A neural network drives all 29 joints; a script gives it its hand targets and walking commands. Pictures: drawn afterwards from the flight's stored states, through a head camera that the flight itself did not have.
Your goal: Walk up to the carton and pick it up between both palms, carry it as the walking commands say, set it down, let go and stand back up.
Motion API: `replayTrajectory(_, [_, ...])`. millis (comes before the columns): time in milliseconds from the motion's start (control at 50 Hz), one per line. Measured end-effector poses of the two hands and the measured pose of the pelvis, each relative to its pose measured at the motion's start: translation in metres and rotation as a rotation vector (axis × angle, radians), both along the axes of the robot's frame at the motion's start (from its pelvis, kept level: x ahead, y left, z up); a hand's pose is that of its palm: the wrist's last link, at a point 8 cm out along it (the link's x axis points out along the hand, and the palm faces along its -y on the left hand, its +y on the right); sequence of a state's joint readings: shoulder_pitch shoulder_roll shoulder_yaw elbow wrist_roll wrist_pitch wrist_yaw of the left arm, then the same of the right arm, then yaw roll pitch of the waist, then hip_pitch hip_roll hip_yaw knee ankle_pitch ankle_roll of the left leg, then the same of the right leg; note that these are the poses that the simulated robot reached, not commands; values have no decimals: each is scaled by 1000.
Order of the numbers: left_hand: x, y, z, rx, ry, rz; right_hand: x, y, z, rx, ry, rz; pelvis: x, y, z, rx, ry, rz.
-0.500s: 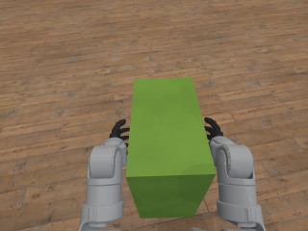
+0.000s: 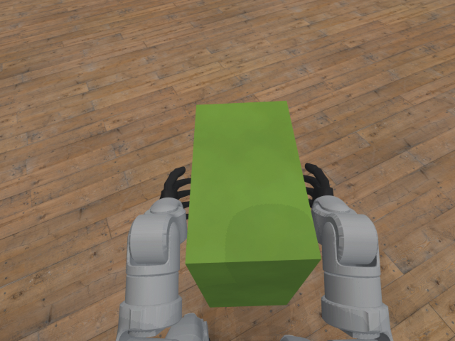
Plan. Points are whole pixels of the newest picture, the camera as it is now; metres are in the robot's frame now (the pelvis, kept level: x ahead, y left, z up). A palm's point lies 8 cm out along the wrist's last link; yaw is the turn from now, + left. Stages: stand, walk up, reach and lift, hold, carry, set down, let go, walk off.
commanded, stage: carry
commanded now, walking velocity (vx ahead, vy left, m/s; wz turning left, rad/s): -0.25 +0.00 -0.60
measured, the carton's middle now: (244, 212) +0.33 +0.01 +0.02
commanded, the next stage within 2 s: none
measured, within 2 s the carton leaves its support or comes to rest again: neither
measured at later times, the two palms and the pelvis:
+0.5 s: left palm out of the picture +0.11 +0.11 +0.09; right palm out of the picture +0.05 -0.13 +0.09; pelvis -0.21 +0.05 +0.01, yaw -17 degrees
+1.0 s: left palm out of the picture -0.11 -0.02 +0.08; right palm out of the picture -0.27 -0.20 +0.09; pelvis -0.43 +0.10 +0.00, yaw -36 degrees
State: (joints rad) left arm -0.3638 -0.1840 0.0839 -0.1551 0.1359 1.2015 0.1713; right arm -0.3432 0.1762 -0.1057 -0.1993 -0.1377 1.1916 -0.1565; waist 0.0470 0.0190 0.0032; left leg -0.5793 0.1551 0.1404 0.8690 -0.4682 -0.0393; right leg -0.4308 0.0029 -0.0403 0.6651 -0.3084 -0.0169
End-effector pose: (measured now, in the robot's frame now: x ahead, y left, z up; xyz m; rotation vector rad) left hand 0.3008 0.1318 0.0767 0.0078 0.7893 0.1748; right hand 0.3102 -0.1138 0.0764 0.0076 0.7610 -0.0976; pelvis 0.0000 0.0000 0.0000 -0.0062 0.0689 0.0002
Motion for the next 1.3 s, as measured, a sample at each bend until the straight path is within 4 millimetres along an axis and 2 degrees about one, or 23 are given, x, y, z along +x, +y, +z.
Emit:
replayTrajectory(100, [-32,-39,-11,-2,75,-139,-61,-39,-7,-14,73,-125,-38,1,10,55,0,-60])
replayTrajectory(160, [-45,-55,-3,-10,25,-208,-95,-52,0,-4,23,-209,-64,9,9,53,11,-94])
replayTrajectory(220, [-59,-62,7,-24,-45,-257,-125,-56,10,-5,-48,-271,-89,21,4,46,25,-134])
replayTrajectory(300, [-91,-55,5,-69,-85,-278,-166,-46,15,-54,-70,-294,-126,36,-4,63,11,-179])
replayTrajectory(400, [-152,-30,-1,-7,22,-297,-222,-24,5,-36,51,-250,-162,50,7,-11,-39,-230])
replayTrajectory(480, [-187,-20,11,-13,9,-270,-254,-15,15,-34,39,-233,-196,53,13,-31,-34,-276])
replayTrajectory(540, [-206,-27,20,-29,-38,-260,-274,-21,24,-42,-8,-254,-225,52,10,-32,-14,-314])
replayTrajectory(600, [-227,-45,21,-48,-68,-281,-302,-37,27,-34,-41,-298,-254,47,4,-23,3,-353])
replayTrajectory(660, [-256,-71,12,-30,-64,-337,-342,-59,15,-19,-43,-355,-285,41,-5,-16,7,-397])
replayTrajectory(720, [-295,-100,-6,11,48,-481,-399,-79,-7,2,39,-438,-311,42,1,-4,-10,-437])
replayTrajectory(780, [-334,-123,-18,44,137,-606,-459,-93,-16,22,121,-540,-336,48,10,48,-22,-489])
replayTrajectory(840, [-360,-145,-13,39,111,-692,-505,-103,-11,38,89,-654,-364,61,13,64,-10,-530])
replayTrajectory(920, [-383,-161,3,-19,9,-746,-548,-104,3,24,-26,-756,-397,81,11,66,21,-583])
replayTrajectory(980, [-403,-154,8,-54,-39,-762,-573,-93,10,-5,-69,-780,-420,98,6,66,38,-618])
replayTrajectory(1020, [-419,-140,4,-69,-44,-759,-589,-79,10,-26,-63,-774,-438,111,3,68,35,-637])
replayTrajectory(1100, [-458,-96,-14,-111,-13,-727,-621,-37,3,-69,-12,-713,-476,141,-5,81,-1,-674])
replayTrajectory(1160, [-495,-60,-22,-97,40,-739,-656,-4,1,-75,60,-685,-501,163,1,39,-51,-711])
replayTrajectory(1220, [-525,-32,-8,-26,73,-766,-687,22,0,-7,86,-683,-517,182,13,-40,-50,-697])
replayTrajectory(1300, [-547,-17,23,-36,-14,-752,-713,41,23,-14,4,-693,-547,203,17,-58,-31,-757])
